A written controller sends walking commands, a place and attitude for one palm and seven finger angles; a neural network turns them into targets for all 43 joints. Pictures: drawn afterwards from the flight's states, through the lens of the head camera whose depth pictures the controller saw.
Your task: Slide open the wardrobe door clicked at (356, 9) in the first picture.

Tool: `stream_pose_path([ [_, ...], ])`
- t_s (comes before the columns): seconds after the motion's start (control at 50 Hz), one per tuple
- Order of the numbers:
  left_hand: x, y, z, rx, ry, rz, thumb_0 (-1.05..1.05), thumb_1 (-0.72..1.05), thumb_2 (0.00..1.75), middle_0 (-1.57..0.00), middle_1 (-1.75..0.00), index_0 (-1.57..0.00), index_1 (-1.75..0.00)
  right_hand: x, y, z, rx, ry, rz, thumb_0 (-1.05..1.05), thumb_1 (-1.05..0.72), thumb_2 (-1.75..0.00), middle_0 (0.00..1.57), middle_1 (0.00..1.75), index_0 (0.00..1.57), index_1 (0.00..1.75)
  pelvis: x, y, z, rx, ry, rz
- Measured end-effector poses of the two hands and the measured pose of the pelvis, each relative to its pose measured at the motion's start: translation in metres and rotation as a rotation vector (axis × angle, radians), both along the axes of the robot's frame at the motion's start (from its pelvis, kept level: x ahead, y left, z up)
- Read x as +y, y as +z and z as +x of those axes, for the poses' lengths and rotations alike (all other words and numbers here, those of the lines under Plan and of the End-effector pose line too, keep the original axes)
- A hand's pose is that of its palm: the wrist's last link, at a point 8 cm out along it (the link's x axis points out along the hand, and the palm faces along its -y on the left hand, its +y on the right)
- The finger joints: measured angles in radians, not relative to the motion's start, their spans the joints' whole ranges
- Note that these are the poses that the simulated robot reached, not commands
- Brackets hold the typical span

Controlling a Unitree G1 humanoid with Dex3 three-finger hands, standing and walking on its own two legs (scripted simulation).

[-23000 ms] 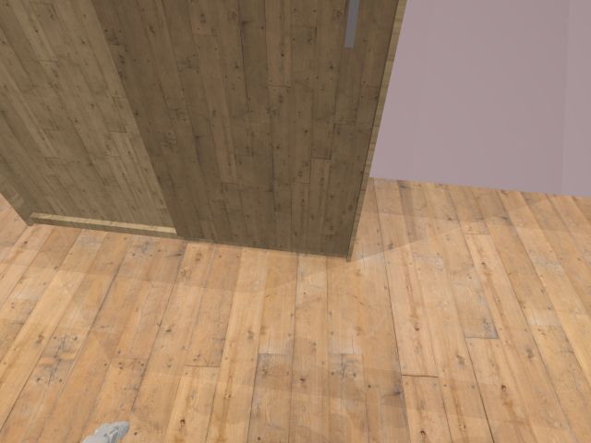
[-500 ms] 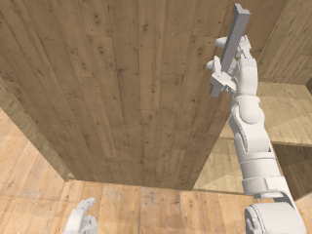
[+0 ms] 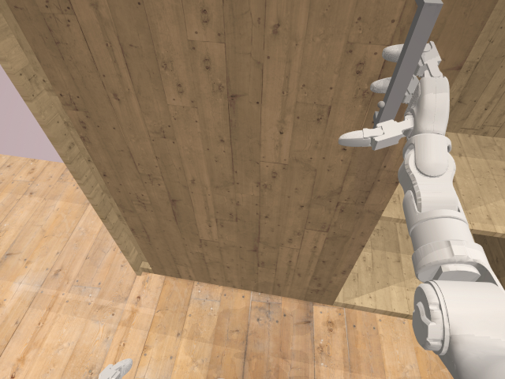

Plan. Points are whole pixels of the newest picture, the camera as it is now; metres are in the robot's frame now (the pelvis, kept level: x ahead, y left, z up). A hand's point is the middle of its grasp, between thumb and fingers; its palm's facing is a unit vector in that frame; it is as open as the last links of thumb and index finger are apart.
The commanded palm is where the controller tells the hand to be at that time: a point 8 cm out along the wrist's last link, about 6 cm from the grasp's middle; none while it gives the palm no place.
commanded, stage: loosen the grip on the handle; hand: right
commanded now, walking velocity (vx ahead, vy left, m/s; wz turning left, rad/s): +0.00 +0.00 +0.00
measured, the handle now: (398, 73) +0.50 -0.14 +0.25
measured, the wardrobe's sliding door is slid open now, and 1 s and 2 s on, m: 0.63 0.63 0.63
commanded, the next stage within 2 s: slip the hand off the handle in 0.14 s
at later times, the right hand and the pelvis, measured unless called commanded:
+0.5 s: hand (387, 106) +0.46 -0.13 +0.23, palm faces -0.01 +0.99 -0.11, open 14.7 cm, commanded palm +0.43 -0.21 +0.22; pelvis +0.03 -0.02 +0.01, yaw +3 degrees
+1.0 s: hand (443, 121) +0.42 -0.19 +0.23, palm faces +0.01 +1.00 -0.09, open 14.7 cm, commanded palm +0.39 -0.25 +0.22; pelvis +0.05 -0.03 +0.01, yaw +1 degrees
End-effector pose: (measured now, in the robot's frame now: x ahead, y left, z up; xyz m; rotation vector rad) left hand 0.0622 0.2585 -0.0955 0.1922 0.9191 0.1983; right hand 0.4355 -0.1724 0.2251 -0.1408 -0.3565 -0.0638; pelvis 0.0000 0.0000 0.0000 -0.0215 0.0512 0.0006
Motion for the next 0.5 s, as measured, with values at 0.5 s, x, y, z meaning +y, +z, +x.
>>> stream_pose_path([
  [0.5,-0.041,0.020,0.077,-0.135,-0.018,-0.004,0.01,0.90,0.90,-0.20,-0.30,-0.20,-0.30,-0.010,-0.001,0.001,-0.011,0.096,0.019,-0.01,0.56,-0.20,0.44,1.19,0.26,1.16,-0.024,0.009,0.026,-0.016,0.047,0.018],
])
